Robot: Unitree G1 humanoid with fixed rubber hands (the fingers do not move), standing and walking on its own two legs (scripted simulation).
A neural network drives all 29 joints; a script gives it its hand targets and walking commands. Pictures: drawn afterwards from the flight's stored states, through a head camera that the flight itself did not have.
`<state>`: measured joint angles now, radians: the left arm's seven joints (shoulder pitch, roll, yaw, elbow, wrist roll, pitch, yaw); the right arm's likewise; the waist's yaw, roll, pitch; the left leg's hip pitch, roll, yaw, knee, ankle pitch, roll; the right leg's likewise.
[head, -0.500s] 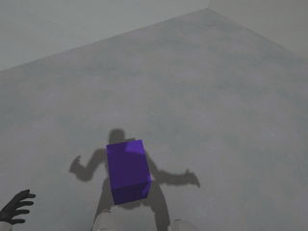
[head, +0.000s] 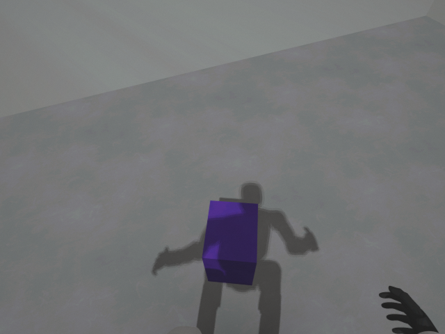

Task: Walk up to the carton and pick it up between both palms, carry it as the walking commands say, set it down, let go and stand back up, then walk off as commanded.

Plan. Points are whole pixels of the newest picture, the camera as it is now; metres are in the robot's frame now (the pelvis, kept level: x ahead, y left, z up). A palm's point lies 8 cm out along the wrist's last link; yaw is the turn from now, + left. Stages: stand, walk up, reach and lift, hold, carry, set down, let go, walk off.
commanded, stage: walk up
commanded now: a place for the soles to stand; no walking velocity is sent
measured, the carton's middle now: (231, 244) +0.51 +0.04 -0.61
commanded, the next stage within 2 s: none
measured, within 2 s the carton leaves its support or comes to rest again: neither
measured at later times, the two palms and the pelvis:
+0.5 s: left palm out of the picture +0.10 +0.34 -0.08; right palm out of the picture +0.12 -0.32 -0.09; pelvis +0.02 +0.00 +0.00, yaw +4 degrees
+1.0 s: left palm (51, 316) +0.14 +0.34 -0.07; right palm (412, 317) +0.19 -0.30 -0.07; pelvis +0.05 +0.01 +0.02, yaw +5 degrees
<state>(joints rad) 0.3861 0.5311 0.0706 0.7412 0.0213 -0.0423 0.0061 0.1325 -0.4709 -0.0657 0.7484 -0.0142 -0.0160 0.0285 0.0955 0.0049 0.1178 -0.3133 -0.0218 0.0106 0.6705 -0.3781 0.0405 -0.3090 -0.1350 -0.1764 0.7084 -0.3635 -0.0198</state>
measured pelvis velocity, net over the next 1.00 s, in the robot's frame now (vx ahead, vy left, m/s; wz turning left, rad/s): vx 0.05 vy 0.01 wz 0.08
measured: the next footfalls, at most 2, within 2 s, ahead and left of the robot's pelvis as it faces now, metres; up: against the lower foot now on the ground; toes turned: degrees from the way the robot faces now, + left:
left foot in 0.02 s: +0.10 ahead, +0.17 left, +0.00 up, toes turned +1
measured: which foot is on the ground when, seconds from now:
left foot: up 0.00-0.00, down 0.02-1.00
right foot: down 0.00-1.00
